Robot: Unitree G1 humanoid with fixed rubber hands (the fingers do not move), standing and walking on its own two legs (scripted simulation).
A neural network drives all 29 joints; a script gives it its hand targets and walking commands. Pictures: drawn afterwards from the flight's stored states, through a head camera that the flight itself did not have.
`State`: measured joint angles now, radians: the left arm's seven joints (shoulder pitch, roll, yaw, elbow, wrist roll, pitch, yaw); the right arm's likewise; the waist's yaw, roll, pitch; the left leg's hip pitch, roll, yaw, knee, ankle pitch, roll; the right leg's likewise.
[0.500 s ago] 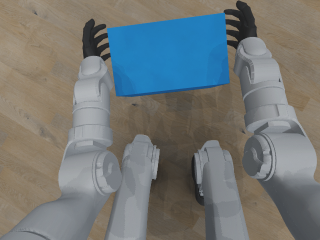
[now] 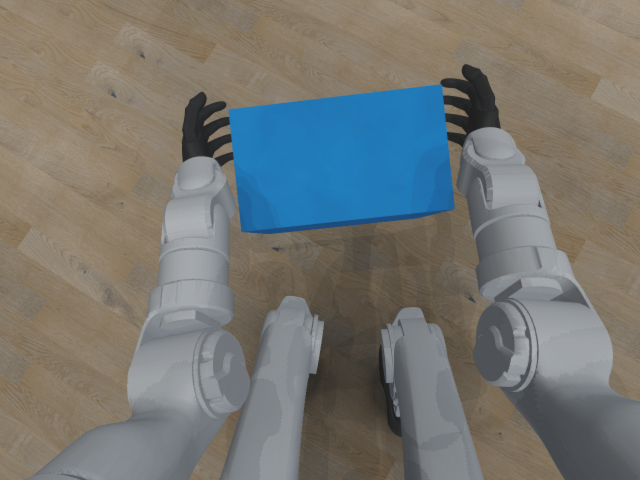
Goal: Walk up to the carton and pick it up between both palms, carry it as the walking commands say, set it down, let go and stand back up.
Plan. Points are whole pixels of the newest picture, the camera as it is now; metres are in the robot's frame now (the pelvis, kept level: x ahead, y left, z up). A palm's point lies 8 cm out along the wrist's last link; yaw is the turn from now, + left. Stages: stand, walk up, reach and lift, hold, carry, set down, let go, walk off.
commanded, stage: reach and lift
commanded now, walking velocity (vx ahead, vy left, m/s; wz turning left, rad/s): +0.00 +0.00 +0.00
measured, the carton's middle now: (339, 173) +0.48 +0.04 -0.15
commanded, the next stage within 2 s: none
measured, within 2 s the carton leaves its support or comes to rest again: neither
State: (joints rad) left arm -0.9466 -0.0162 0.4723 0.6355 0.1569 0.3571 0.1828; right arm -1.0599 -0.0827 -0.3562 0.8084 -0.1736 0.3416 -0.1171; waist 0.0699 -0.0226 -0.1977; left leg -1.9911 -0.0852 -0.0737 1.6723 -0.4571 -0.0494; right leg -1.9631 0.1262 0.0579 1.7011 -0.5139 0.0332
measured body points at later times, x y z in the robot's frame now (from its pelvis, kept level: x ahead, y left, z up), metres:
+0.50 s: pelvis +0.02 +0.00 +0.06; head +0.23 +0.00 +0.46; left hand +0.45 +0.20 +0.00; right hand +0.50 -0.12 +0.00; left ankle +0.11 +0.13 -0.48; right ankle +0.09 -0.12 -0.48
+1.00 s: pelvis +0.04 +0.00 +0.13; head +0.21 +0.00 +0.55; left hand +0.43 +0.20 +0.08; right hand +0.48 -0.13 +0.07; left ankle +0.11 +0.13 -0.48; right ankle +0.09 -0.12 -0.48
